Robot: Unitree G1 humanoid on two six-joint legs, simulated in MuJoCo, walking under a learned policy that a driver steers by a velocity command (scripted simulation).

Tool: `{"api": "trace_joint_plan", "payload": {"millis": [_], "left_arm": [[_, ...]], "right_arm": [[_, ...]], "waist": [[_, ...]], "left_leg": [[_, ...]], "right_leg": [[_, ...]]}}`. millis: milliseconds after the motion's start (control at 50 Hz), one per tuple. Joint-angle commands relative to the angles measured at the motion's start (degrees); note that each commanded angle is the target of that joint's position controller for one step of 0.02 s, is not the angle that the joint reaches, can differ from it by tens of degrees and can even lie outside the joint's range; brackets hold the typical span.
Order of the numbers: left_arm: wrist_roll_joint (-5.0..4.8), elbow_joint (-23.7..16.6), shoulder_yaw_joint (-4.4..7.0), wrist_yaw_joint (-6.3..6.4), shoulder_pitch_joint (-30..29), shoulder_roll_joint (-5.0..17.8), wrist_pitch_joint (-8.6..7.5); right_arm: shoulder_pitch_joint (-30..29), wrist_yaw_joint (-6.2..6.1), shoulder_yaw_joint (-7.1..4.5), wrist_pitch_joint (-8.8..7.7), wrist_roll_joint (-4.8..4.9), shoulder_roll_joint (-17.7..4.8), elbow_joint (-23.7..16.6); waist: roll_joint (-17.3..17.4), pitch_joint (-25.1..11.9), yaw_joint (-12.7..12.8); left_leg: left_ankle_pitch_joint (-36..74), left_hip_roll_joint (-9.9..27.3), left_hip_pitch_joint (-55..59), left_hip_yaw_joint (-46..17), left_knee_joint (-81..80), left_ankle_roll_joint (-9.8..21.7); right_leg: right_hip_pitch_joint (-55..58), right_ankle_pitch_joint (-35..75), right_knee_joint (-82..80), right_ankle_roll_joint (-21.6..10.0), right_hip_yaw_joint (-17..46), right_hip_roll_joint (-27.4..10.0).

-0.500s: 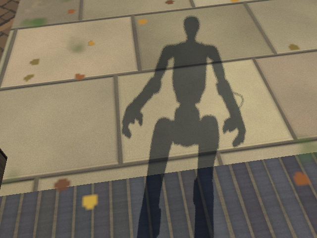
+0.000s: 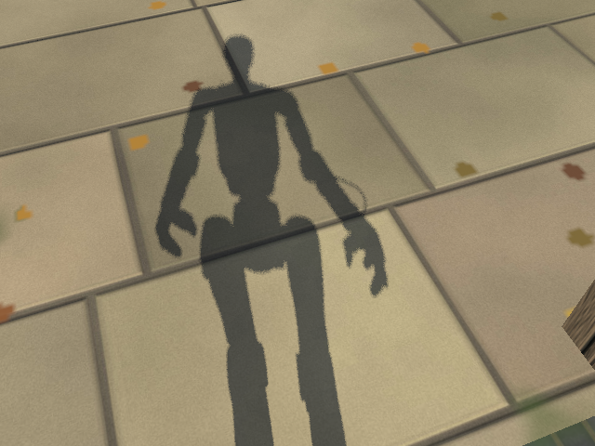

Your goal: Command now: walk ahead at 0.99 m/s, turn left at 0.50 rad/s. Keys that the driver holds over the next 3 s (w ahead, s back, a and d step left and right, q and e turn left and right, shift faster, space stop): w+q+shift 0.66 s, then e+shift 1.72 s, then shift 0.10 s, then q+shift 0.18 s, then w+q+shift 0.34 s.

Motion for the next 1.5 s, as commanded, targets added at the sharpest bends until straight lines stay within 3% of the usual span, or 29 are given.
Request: {"api": "trace_joint_plan", "payload": {"millis": [20,140,220,260,280,300,320,340,380,480,600,680,700,720,740,760,820,860,920,980,1060,1140,1160,1180,1200,1220,1260,1340,1500], "left_arm": [[1.72,-7.60,-0.41,-0.39,-2.93,4.42,0.07],[-0.98,-14.71,-3.11,-1.81,-18.34,1.49,0.29],[-1.25,-15.21,-2.06,-0.81,-18.70,3.48,0.02],[-1.19,-12.77,-0.32,0.41,-9.93,6.52,-0.46],[-1.07,-10.49,0.88,1.27,-0.39,8.55,-0.81],[0.05,-8.97,2.93,2.64,12.22,13.28,-0.95],[2.08,-8.24,3.89,2.85,14.45,16.55,-0.48],[0.32,-7.58,4.72,2.69,11.14,15.33,0.37],[-0.19,-7.28,2.74,1.97,4.71,5.60,0.17],[-2.19,-0.54,1.65,0.84,9.16,0.96,-1.71],[-1.96,1.29,2.39,1.15,7.51,5.51,-2.80],[-2.15,1.32,3.59,2.71,9.67,12.04,-0.77],[-2.11,0.85,3.30,2.91,8.35,12.18,-0.32],[-2.22,1.56,2.94,2.15,9.16,10.38,-0.13],[-2.42,-0.66,1.28,1.80,17.49,3.21,-0.37],[-5.22,-1.91,1.50,2.84,18.36,6.89,0.09],[-7.72,-1.53,2.77,3.49,6.88,9.15,-0.61],[-6.59,0.73,3.04,3.28,14.01,6.65,1.72],[-5.51,-0.27,3.19,2.68,9.62,2.94,2.41],[-4.78,-2.69,2.70,1.41,4.27,0.53,1.52],[-4.50,-5.74,3.08,-1.26,1.01,1.01,1.81],[-4.05,-5.57,6.03,-2.35,12.35,7.26,2.85],[-3.91,-4.48,7.19,-1.46,18.59,9.56,2.73],[-3.86,-5.56,7.62,-0.33,14.49,13.90,2.46],[-0.93,-10.11,7.61,-0.46,9.98,16.18,1.64],[-1.73,-13.29,7.61,-0.78,5.26,13.96,1.82],[-4.62,-14.62,6.30,0.17,0.81,9.06,2.91],[-4.11,-16.65,6.56,2.18,-0.25,8.67,5.18],[-4.29,-18.26,7.45,3.85,-0.82,9.96,8.09]], "right_arm": [[5.25,-0.31,-0.60,-1.70,0.30,-4.05,0.52],[5.15,0.12,-2.29,-2.87,1.20,-6.72,-0.30],[8.87,0.03,-3.07,-2.52,1.87,-8.02,1.07],[9.09,-0.34,-3.54,-2.24,1.32,-10.11,1.50],[6.67,-0.11,-3.87,-2.46,1.27,-11.14,0.86],[4.56,-0.12,-2.93,-3.25,1.30,-7.31,-0.88],[9.29,-0.78,-0.57,-3.16,3.46,2.33,-3.15],[6.84,-1.06,-0.34,-2.15,2.34,-1.68,-4.36],[-3.11,-0.09,-1.16,-0.89,0.45,-4.08,-4.36],[-11.26,2.75,0.34,2.44,-0.91,1.78,-9.99],[-22.90,5.32,2.33,2.31,-0.72,0.49,-16.13],[-10.28,4.35,1.11,1.92,-1.67,-3.71,-11.05],[2.22,3.35,0.01,1.54,-2.39,-5.47,-6.48],[7.59,1.66,-1.06,1.43,-2.62,-7.27,-2.81],[2.77,0.29,-2.09,1.54,-3.10,-13.68,-4.07],[5.21,-0.26,-2.96,1.63,-1.19,-13.94,-6.97],[-10.63,0.45,-0.26,-1.76,2.23,-4.71,-7.48],[-12.60,0.76,-0.20,-3.58,0.56,-3.31,-6.10],[-15.59,0.07,0.08,-4.24,0.12,-1.31,-4.95],[-16.67,-2.67,-0.08,-3.04,0.36,-1.86,-5.21],[-13.69,-4.48,-0.61,-0.24,1.26,-3.75,-4.41],[-18.19,-5.01,-1.39,2.36,2.30,-4.70,-7.05],[-18.86,-4.54,-1.05,2.46,2.26,-3.74,-7.59],[-14.30,-3.11,0.51,2.21,-0.59,2.74,-8.49],[-7.40,-2.03,0.71,1.72,0.03,1.32,-9.79],[-9.46,-1.27,-0.25,0.86,1.09,-4.64,-9.07],[-16.80,-1.77,-0.72,1.09,0.66,-4.62,-10.22],[-17.46,-2.03,-0.71,2.06,0.68,-1.72,-9.89],[-20.03,-3.08,-1.65,1.68,1.42,-2.14,-9.55]], "waist": [[1.30,0.40,3.31],[2.83,4.43,-0.07],[3.12,0.17,-1.99],[2.88,-6.94,2.12],[2.74,-11.88,7.57],[-1.12,-19.53,13.00],[-14.79,-26.76,9.04],[-15.17,-24.30,8.02],[-2.52,-8.47,7.59],[-4.83,-1.48,3.38],[-0.91,4.78,1.36],[-3.74,-3.33,-6.39],[-3.68,-8.67,-11.30],[1.32,-9.87,-11.41],[17.06,-15.31,-1.50],[8.16,-32.46,-5.25],[-7.36,-9.22,0.86],[-1.44,-5.47,5.52],[1.38,-0.77,6.03],[3.51,-2.96,4.05],[4.81,-5.98,1.73],[5.39,-9.17,8.82],[1.04,-10.72,12.53],[-15.68,-8.72,5.19],[-18.25,-20.58,1.44],[-7.67,-22.33,3.96],[4.73,-11.36,2.61],[0.25,-8.67,1.59],[-6.79,-9.36,4.11]], "left_leg": [[-8.76,14.84,9.12,-31.37,-18.55,10.70],[2.04,10.51,-5.50,-23.26,-26.69,7.38],[21.74,11.69,7.40,-23.37,-18.61,4.01],[37.54,10.56,11.69,-21.88,-3.46,1.65],[34.87,8.39,6.45,-20.90,9.21,0.49],[20.62,5.91,-1.62,-17.29,26.18,0.25],[-20.10,1.29,-18.16,-10.74,43.88,-1.06],[-14.05,5.75,-25.30,-7.77,49.64,-0.24],[-5.68,10.74,-25.96,-6.11,45.33,-0.61],[-3.89,14.78,-27.95,-4.13,42.23,-1.50],[11.52,11.13,-15.99,6.69,17.58,0.89],[6.19,2.81,5.64,8.40,11.65,4.44],[8.37,2.54,20.28,3.66,7.64,6.30],[13.56,5.28,31.96,-1.25,0.77,7.13],[54.39,24.07,45.51,-21.44,8.71,10.24],[54.25,32.76,52.82,-34.37,3.76,17.51],[27.97,25.87,21.43,-22.09,-12.48,10.95],[39.26,26.27,8.27,-15.00,-14.47,10.50],[42.54,19.59,2.20,-1.48,-17.49,6.61],[39.80,14.49,5.65,7.98,-16.37,2.05],[39.36,17.73,16.64,9.39,-10.40,0.73],[47.43,19.46,15.71,9.65,9.53,-1.22],[34.57,16.16,9.51,8.92,22.47,-3.77],[-20.16,6.07,-3.94,8.08,38.04,-7.46],[-29.85,-2.60,-18.31,-4.87,55.48,-10.09],[-24.34,1.72,-19.95,-11.65,55.77,-8.57],[-16.17,5.38,-20.22,-10.82,47.50,-7.97],[-11.79,5.27,-12.98,-9.48,28.84,-9.52],[-4.98,3.93,-10.92,-11.62,15.44,-12.04]], "right_leg": [[-17.44,-2.16,-6.10,2.51,3.27,-6.56],[-5.12,18.24,-37.46,6.74,-3.28,-6.96],[-0.74,20.64,-45.58,5.54,-3.51,-4.51],[10.09,11.36,-47.65,4.14,-4.16,-1.60],[22.11,8.63,-47.00,3.10,-1.98,-4.48],[34.98,-9.68,-47.19,1.09,8.94,-16.07],[47.64,-23.29,-54.54,-3.97,36.62,-33.75],[42.23,-31.50,-60.27,-6.36,46.44,-32.92],[26.72,-13.70,-60.63,-3.66,24.42,-25.66],[17.80,15.71,-63.46,0.00,1.77,-21.09],[10.62,36.94,-69.78,2.85,-17.44,-15.43],[14.99,76.48,-46.15,3.37,-17.86,-18.32],[10.38,73.39,-32.04,2.46,-16.01,-18.86],[1.16,38.67,-12.61,3.04,-16.68,-12.78],[-15.52,-19.45,14.40,4.81,-13.90,-5.12],[-20.65,-16.33,22.53,3.71,1.89,-3.29],[-18.92,-9.10,6.74,4.38,3.20,-10.44],[-9.78,-6.53,1.88,6.59,4.35,-12.57],[-10.09,-0.28,-10.62,7.20,0.51,-10.98],[-9.40,16.72,-27.33,7.09,-4.95,-9.06],[-10.70,22.80,-38.54,5.56,-8.11,-6.77],[0.36,12.27,-41.66,-0.53,-9.63,-2.16],[10.08,20.27,-47.92,-3.10,-5.53,-2.28],[16.60,51.04,-45.60,-7.84,10.21,-11.59],[28.23,38.87,-53.00,-22.70,41.89,-22.87],[27.22,23.95,-57.33,-20.85,41.48,-23.15],[14.20,10.87,-59.01,-13.85,31.09,-17.35],[5.80,13.42,-58.61,-8.57,22.65,-9.46],[5.89,4.42,-56.61,-5.35,26.36,-6.46]]}}
Next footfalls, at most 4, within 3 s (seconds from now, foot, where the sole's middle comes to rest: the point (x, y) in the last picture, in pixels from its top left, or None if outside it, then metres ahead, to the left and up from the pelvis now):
0.30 right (369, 427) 0.51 -0.13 -0.76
0.72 left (209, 315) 0.81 0.23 -0.76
1.16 right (214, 222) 1.11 0.23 -0.76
1.68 left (147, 221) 1.13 0.42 -0.76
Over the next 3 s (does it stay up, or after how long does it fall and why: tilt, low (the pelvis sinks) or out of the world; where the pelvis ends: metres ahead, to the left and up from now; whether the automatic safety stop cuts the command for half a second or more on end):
stays up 1.17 0.22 0.01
